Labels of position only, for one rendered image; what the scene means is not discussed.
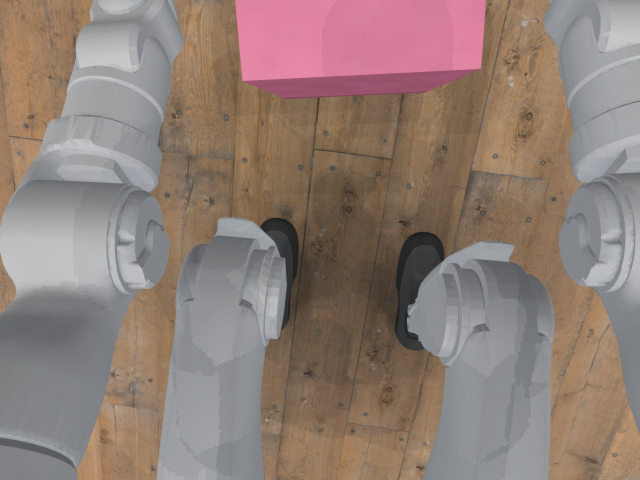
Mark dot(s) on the robot left forearm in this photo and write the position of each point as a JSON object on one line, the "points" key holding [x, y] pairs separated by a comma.
{"points": [[116, 98]]}

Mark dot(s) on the robot right upper arm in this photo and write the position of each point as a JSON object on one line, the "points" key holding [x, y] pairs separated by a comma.
{"points": [[600, 247]]}

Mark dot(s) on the robot left upper arm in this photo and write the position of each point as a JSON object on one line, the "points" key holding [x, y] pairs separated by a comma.
{"points": [[77, 252]]}

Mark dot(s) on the right robot thigh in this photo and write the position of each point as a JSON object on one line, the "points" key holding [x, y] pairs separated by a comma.
{"points": [[495, 419]]}

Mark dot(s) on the robot thigh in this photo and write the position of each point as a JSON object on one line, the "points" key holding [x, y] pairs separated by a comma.
{"points": [[495, 419], [211, 425]]}

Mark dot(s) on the carton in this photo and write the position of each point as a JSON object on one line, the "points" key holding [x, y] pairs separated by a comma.
{"points": [[332, 48]]}

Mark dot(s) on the robot right forearm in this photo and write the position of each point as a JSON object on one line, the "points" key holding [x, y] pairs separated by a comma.
{"points": [[598, 44]]}

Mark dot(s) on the left robot thigh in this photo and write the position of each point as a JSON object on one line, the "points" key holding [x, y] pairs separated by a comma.
{"points": [[211, 425]]}

